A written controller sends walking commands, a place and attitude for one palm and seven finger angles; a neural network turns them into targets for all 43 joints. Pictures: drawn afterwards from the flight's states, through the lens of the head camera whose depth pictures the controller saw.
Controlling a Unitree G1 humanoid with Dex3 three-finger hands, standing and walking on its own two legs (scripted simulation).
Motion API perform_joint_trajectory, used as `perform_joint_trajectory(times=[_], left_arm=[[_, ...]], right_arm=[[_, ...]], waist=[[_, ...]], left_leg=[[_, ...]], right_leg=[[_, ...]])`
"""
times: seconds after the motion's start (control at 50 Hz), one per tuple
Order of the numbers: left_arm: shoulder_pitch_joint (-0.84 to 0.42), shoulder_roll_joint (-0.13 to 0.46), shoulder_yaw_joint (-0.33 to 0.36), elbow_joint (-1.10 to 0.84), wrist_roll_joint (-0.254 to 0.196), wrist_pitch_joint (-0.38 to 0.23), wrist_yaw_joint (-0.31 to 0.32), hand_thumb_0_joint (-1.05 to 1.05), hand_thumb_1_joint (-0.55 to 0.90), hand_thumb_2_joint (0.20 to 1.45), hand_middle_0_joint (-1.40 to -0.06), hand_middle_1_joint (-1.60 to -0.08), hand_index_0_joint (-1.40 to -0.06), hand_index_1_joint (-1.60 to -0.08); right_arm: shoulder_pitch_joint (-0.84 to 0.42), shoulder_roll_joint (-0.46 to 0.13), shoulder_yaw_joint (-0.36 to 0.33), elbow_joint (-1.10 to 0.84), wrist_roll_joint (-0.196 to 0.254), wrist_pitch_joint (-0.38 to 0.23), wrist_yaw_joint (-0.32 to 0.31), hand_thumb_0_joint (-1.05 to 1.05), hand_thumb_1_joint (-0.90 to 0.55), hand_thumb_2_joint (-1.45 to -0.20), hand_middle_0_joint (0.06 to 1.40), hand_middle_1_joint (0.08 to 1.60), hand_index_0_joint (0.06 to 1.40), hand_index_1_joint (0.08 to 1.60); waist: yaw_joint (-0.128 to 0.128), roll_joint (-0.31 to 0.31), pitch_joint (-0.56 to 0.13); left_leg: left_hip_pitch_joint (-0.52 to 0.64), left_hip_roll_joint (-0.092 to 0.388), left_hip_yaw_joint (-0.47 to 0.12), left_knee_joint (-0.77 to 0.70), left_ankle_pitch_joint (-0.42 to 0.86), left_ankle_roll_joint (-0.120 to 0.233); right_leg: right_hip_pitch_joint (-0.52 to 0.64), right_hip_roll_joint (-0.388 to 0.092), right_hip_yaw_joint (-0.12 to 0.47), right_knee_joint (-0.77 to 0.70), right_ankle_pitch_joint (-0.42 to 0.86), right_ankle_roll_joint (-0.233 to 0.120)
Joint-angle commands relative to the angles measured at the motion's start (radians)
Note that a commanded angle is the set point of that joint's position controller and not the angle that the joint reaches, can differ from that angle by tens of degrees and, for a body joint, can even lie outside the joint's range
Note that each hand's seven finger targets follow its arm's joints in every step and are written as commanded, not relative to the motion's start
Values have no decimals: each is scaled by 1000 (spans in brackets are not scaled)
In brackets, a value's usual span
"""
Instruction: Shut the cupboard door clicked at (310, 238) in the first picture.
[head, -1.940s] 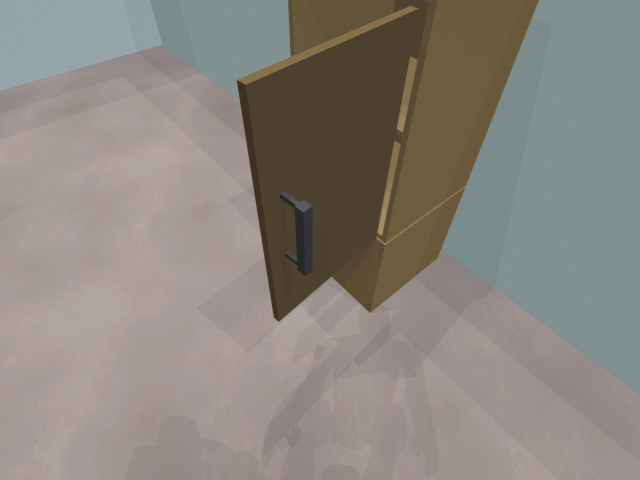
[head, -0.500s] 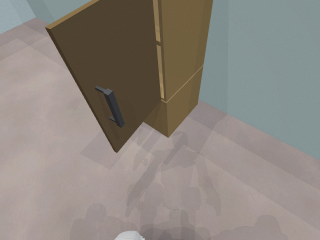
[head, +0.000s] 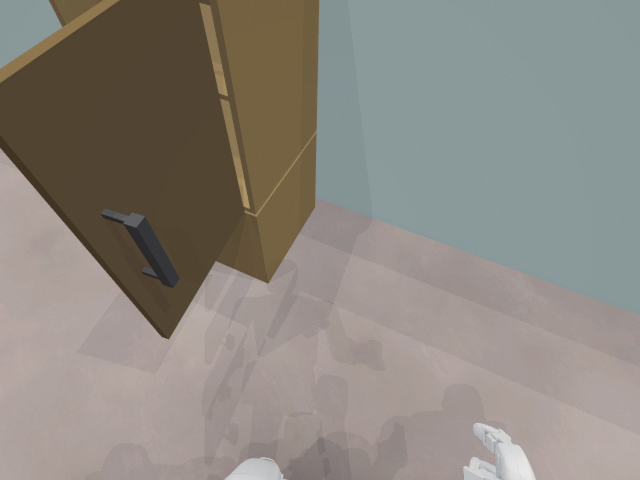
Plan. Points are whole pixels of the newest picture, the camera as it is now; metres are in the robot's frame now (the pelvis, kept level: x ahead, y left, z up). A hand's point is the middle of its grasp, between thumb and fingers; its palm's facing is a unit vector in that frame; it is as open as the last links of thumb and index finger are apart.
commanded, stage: walk to a spot facing it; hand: left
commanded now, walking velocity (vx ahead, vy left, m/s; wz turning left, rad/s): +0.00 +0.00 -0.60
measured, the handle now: (143, 250) +0.40 +0.33 -0.05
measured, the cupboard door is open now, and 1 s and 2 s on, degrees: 95 95 95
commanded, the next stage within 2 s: turn to face it in 1.98 s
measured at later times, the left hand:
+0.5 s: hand (241, 423) +0.20 +0.14 -0.16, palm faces -0.34 -0.89 -0.29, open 7.4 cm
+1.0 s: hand (304, 370) +0.29 +0.06 -0.17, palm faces -0.59 -0.80 -0.15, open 7.4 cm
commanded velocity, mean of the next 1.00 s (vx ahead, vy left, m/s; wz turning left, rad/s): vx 0.18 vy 0.00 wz -0.59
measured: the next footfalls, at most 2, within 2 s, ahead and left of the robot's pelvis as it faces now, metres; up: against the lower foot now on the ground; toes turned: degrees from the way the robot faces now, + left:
left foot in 0.06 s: +0.05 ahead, +0.15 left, +0.00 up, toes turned -5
right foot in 0.40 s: +0.01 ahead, -0.14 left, +0.00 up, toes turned -20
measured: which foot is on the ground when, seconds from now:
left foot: up 0.00-0.04, down 0.06-0.40, up 0.42-0.76, down 0.78-1.00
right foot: down 0.00-0.04, up 0.06-0.38, down 0.40-0.76, up 0.78-1.00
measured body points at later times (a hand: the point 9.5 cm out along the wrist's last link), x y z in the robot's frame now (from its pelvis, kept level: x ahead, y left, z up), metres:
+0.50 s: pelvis +0.00 -0.02 -0.02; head +0.05 -0.05 +0.43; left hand +0.21 +0.19 -0.14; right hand -0.07 -0.29 -0.17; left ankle +0.00 +0.14 -0.68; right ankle -0.02 -0.12 -0.74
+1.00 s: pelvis +0.11 -0.05 +0.00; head +0.15 -0.05 +0.45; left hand +0.32 +0.10 -0.15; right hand -0.05 -0.22 -0.13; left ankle +0.11 +0.08 -0.74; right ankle +0.05 -0.18 -0.65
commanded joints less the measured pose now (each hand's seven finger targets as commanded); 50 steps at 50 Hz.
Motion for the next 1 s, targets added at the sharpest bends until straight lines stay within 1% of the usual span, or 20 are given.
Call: perform_joint_trajectory(times=[0.0, 0.02, 0.04, 0.06, 0.14, 0.28, 0.34, 0.36, 0.38, 0.4, 0.46, 0.56, 0.64, 0.7, 0.72, 0.74, 0.76, 0.78, 0.86, 0.98], left_arm=[[-31, 159, 39, -94, -14, -18, 8, 0, 900, 900, -200, -300, -200, -300], [0, 106, 27, -110, -23, -18, -6, 0, 900, 900, -200, -300, -200, -300], [-22, 131, 26, -132, -10, -26, -14, 0, 900, 900, -200, -300, -200, -300], [-52, 146, 30, -126, 4, -23, -22, 0, 900, 900, -200, -300, -200, -300], [-61, 108, 22, -102, -7, -6, -44, 0, 900, 900, -200, -300, -200, -300], [-177, 92, -1, -131, -11, -1, -59, 0, 900, 900, -200, -300, -200, -300], [-90, 126, 6, -104, -11, -11, -55, 0, 900, 900, -200, -300, -200, -300], [-17, 192, 17, -81, -6, -21, -48, 0, 900, 900, -200, -300, -200, -300], [45, 320, 45, -63, 2, -31, -29, 0, 900, 900, -200, -300, -200, -300], [86, 340, 40, -54, -15, -28, -16, 0, 900, 900, -200, -300, -200, -300], [-73, 230, 28, -102, -11, -17, 3, 0, 900, 900, -200, -300, -200, -300], [-91, 225, 25, -104, -1, -38, -13, 0, 900, 900, -200, -300, -200, -300], [-73, 228, 33, -95, 2, -49, -22, 0, 900, 900, -200, -300, -200, -300], [-132, 203, 36, -104, -6, -47, -30, 0, 900, 900, -200, -300, -200, -300], [-149, 151, 25, -114, -8, -46, -33, 0, 900, 900, -200, -300, -200, -300], [-142, 70, 7, -135, -16, -45, -43, 0, 900, 900, -200, -300, -200, -300], [-211, 74, 8, -185, -13, -53, -50, 0, 900, 900, -200, -300, -200, -300], [-257, 93, 18, -181, 6, -58, -60, 0, 900, 900, -200, -300, -200, -300], [-148, 45, 11, -93, 9, -42, -82, 0, 900, 900, -200, -300, -200, -300], [-277, -12, -19, -108, 2, -40, -83, 0, 900, 900, -200, -300, -200, -300]], right_arm=[[169, -158, -26, -45, -5, -50, -16, 0, -900, -900, 200, 300, 200, 300], [193, -256, -42, -53, -23, -59, -19, 0, -900, -900, 200, 300, 200, 300], [202, -271, -40, -76, -23, -50, -20, 0, -900, -900, 200, 300, 200, 300], [210, -250, -30, -71, -36, -53, -21, 0, -900, -900, 200, 300, 200, 300], [166, -194, -9, -79, -35, -54, -20, 0, -900, -900, 200, 300, 200, 300], [252, -244, -32, -33, -36, -44, -2, 0, -900, -900, 200, 300, 200, 300], [226, -258, -40, -36, -30, -37, 6, 0, -900, -900, 200, 300, 200, 300], [226, -231, -37, -44, -21, -37, 13, 0, -900, -900, 200, 300, 200, 300], [194, -136, -14, -90, -12, -36, 19, 0, -900, -900, 200, 300, 200, 300], [170, -179, -13, -97, -12, -24, 5, 0, -900, -900, 200, 300, 200, 300], [170, -165, -20, -62, -18, -18, 11, 0, -900, -900, 200, 300, 200, 300], [175, -134, -22, -50, -27, -24, 36, 0, -900, -900, 200, 300, 200, 300], [160, -125, -28, -70, -22, -48, 42, 0, -900, -900, 200, 300, 200, 300], [300, -120, -25, -30, -22, -71, 32, 0, -900, -900, 200, 300, 200, 300], [394, -154, -29, 3, -24, -83, 18, 0, -900, -900, 200, 300, 200, 300], [485, -246, -51, 24, -40, -89, 11, 0, -900, -900, 200, 300, 200, 300], [534, -304, -54, 20, -47, -93, -2, 0, -900, -900, 200, 300, 200, 300], [500, -274, -45, 12, -49, -98, 4, 0, -900, -900, 200, 300, 200, 300], [382, -127, 3, 10, -32, -120, 0, 0, -900, -900, 200, 300, 200, 300], [534, -106, 8, 101, -35, -125, -1, 0, -900, -900, 200, 300, 200, 300]], waist=[[-104, 40, -184], [-92, 326, -192], [-87, 284, -144], [-96, 181, -115], [-49, 223, -118], [-99, 265, -98], [-44, 231, -118], [-10, 97, -166], [21, -290, -183], [51, -225, -197], [-28, -181, -159], [-48, -105, -72], [-43, -104, -49], [-123, -88, -60], [-165, 20, -75], [-200, 333, -101], [-213, 330, -64], [-196, 201, -9], [-91, 196, -6], [-132, 174, -1]], left_leg=[[366, 123, -96, -403, 182, 52], [480, 402, -375, -478, 312, 169], [374, 546, -448, -471, 418, 271], [305, 508, -408, -467, 494, 285], [305, 317, -33, -372, 755, 189], [269, 336, 77, -338, 670, 165], [176, 312, 128, -201, 549, 92], [52, 264, 184, -45, 392, 34], [-210, 99, 259, 230, -208, -27], [-201, 105, 101, 362, -284, -16], [-218, 137, 56, 421, -89, -25], [-113, 94, 102, 202, -19, -25], [-39, 61, 102, 21, -53, -10], [254, 26, 141, -232, 68, 0], [432, 82, 95, -367, 13, 16], [544, 339, -245, -518, -255, 86], [483, 557, -483, -636, -372, 194], [378, 545, -496, -656, -334, 216], [352, 331, 17, -555, 274, 89], [454, 324, 201, -505, 615, 119]], right_leg=[[-139, -162, 183, 85, 276, -4], [-324, -24, -10, 286, -218, 62], [-342, -75, -132, 487, -398, 104], [-346, -91, -144, 624, -375, 117], [-342, -154, -215, 706, -225, 140], [-149, -153, -323, 299, -185, 110], [72, -138, -338, 40, 14, 76], [256, -232, -232, -55, 227, 40], [380, -523, 155, -109, 600, -76], [292, -574, 173, -100, 686, -162], [203, -413, 66, -127, 267, -122], [40, -354, 88, -238, -166, -120], [-6, -354, 171, -258, -303, -137], [-185, -274, 124, -172, -343, -87], [-311, -208, 63, -50, -332, -40], [-487, -63, -99, 274, -356, 22], [-578, -102, -198, 493, -357, 52], [-570, -159, -157, 628, -267, 52], [-522, -213, -231, 739, 19, 84], [-520, -212, -325, 504, 67, 76]])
